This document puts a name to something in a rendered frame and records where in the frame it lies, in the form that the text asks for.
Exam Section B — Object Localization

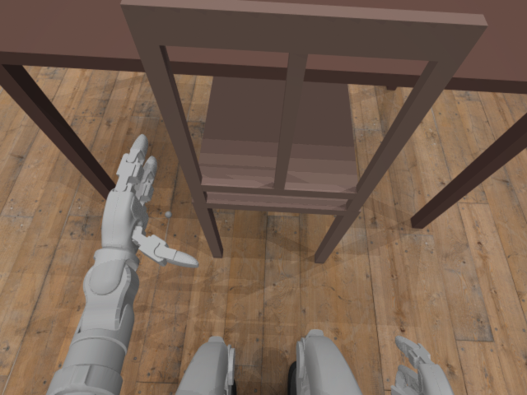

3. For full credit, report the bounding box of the left robot hand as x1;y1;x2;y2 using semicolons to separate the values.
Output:
101;134;199;268

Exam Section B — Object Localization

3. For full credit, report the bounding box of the right robot hand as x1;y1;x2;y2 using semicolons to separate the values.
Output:
390;336;454;395

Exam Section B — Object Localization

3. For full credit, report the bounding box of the right robot shin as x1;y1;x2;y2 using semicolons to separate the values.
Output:
296;329;324;395

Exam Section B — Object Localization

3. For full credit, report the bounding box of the right robot thigh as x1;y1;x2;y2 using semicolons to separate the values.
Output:
296;336;363;395

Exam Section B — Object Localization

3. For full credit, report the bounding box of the table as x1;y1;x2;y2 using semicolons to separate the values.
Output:
0;0;527;229

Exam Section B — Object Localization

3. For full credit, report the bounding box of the chair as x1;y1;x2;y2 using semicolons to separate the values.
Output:
120;0;488;264

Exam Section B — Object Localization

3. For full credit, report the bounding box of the robot left forearm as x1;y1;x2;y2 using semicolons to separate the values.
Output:
46;247;140;395

